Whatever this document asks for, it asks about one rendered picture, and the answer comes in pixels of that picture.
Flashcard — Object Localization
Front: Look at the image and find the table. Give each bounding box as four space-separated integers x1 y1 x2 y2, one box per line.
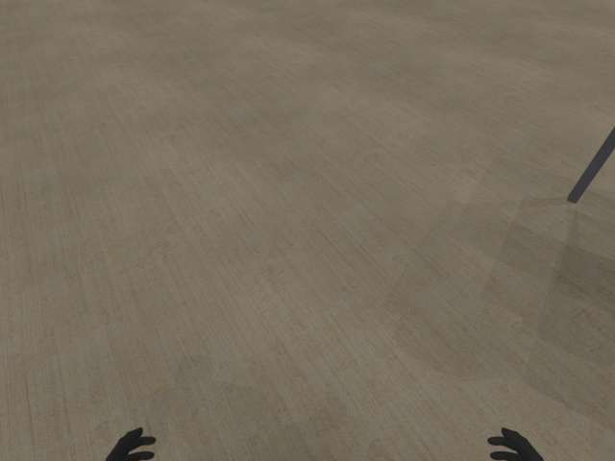
567 127 615 204

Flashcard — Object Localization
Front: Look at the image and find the right robot hand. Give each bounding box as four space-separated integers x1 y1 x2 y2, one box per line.
487 427 544 461

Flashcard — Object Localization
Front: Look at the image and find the left robot hand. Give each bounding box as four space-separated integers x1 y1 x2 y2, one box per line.
106 427 156 461

